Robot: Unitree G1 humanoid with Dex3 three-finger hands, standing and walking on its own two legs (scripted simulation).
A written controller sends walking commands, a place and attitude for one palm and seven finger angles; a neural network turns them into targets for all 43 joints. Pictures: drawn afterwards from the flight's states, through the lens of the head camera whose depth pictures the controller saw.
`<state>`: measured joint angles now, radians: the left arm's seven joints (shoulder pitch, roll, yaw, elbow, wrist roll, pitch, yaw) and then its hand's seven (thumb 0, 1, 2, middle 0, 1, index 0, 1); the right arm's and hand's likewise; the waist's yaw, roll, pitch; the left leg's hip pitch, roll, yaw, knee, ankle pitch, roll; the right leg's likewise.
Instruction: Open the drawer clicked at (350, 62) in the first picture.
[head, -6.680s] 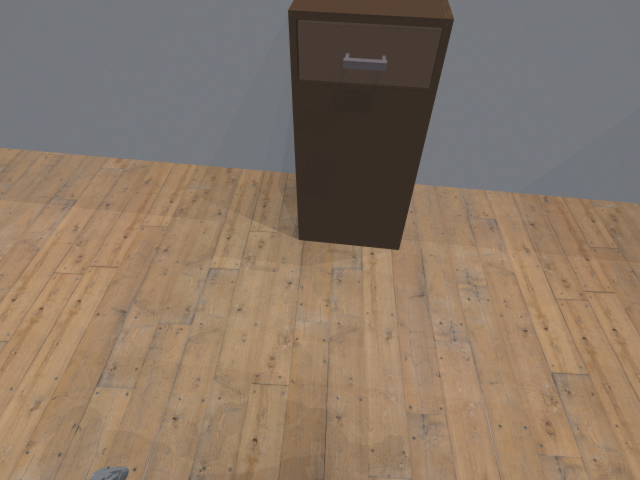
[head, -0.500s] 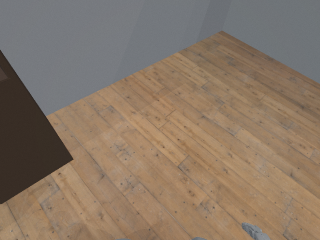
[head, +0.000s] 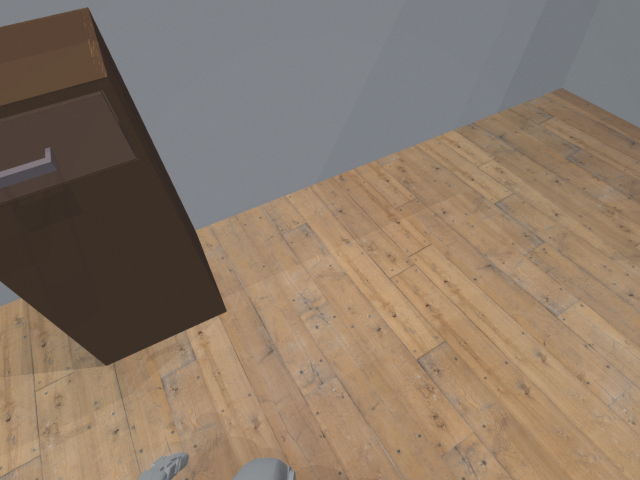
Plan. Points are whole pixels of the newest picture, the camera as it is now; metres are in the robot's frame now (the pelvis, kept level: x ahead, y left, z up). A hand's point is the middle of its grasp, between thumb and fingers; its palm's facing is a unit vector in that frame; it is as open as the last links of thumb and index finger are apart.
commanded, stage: turn to face it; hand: left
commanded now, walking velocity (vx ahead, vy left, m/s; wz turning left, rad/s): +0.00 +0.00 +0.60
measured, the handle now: (21, 167) +0.65 +0.61 +0.03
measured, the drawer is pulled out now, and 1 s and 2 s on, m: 0.00 0.00 0.00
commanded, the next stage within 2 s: take the last steps up to it in 0.72 s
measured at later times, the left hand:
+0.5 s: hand out of the picture -0.02 +0.26 -0.16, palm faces +0.31 -0.91 -0.28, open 7.4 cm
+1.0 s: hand out of the picture -0.10 +0.16 -0.16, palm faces +0.51 -0.83 -0.24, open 7.3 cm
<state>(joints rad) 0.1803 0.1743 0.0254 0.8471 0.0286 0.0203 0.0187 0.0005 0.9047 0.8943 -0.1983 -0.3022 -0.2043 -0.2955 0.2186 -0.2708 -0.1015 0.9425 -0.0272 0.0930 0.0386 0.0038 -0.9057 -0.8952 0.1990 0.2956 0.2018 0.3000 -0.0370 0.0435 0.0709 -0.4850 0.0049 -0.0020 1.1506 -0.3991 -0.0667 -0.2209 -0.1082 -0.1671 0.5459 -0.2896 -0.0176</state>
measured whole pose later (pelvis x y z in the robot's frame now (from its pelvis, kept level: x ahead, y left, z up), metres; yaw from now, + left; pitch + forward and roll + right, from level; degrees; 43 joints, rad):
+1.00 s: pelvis -0.02 -0.01 +0.01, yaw +27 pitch -1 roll +2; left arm 0.32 0.16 0.04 1.00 0.04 -0.02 0.01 0.00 0.91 0.89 -0.20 -0.30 -0.20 -0.30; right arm 0.23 -0.23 -0.07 1.04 -0.03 0.08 0.03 0.00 -0.91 -0.90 0.20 0.30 0.20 0.30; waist 0.04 0.01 0.03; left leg -0.34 0.05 0.03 0.87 -0.41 -0.05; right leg -0.18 -0.09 -0.20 0.45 -0.25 -0.03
